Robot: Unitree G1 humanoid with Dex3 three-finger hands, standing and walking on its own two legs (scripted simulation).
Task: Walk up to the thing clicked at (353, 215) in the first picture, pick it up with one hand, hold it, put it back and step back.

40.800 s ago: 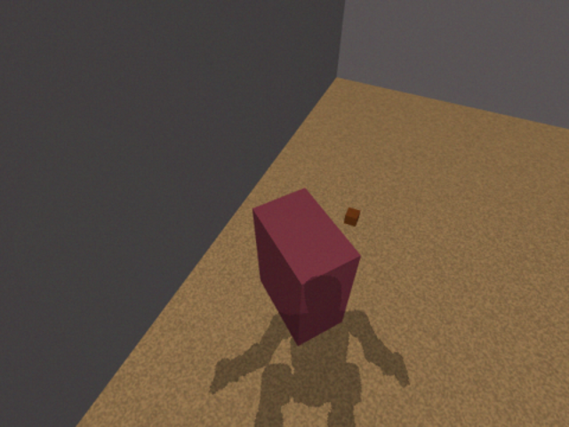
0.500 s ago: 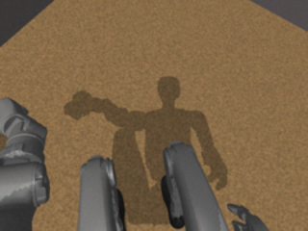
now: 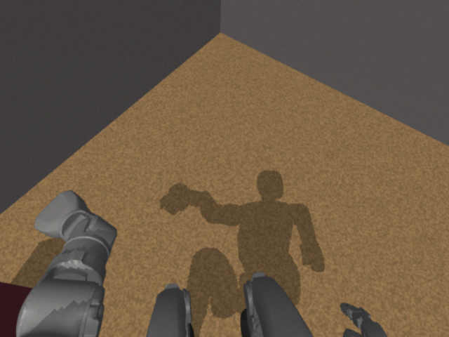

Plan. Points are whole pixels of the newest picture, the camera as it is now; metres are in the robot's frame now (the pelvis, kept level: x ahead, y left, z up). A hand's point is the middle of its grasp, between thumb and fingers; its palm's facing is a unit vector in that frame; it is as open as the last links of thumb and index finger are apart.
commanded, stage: lift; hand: left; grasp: from above
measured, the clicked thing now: (81, 231) +0.36 +0.28 -0.12
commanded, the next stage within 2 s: hold in 0.56 s
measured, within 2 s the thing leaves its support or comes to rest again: neither
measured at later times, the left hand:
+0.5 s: hand (75, 203) +0.36 +0.23 +0.02, palm faces -0.27 -0.37 -0.89, open 8.5 cm
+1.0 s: hand (68, 195) +0.36 +0.23 +0.06, palm faces -0.25 -0.37 -0.89, open 8.6 cm
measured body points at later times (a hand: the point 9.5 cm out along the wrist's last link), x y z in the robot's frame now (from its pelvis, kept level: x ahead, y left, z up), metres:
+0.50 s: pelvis +0.03 +0.00 +0.10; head +0.10 +0.00 +0.55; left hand +0.38 +0.25 +0.07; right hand +0.10 -0.26 -0.03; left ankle +0.04 +0.13 -0.59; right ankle +0.05 -0.11 -0.59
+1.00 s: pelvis +0.04 +0.00 +0.12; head +0.07 +0.00 +0.57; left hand +0.37 +0.24 +0.11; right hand +0.14 -0.25 +0.00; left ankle +0.04 +0.13 -0.59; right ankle +0.05 -0.11 -0.59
